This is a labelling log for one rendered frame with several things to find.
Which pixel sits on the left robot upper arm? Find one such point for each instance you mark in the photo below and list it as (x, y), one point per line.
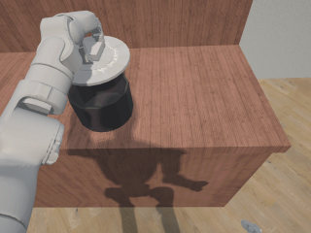
(28, 141)

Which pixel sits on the table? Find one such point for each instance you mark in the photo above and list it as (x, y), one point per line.
(200, 126)

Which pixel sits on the left robot hand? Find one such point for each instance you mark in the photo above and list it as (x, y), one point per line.
(91, 24)

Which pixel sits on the right robot hand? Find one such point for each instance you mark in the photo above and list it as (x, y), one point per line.
(250, 227)

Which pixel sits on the left robot forearm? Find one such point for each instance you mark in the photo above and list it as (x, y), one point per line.
(46, 84)

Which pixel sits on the lid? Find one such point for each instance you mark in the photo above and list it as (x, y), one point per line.
(112, 61)

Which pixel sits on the pot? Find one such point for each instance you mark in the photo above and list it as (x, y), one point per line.
(102, 107)

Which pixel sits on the knob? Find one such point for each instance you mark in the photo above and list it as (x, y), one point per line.
(94, 49)

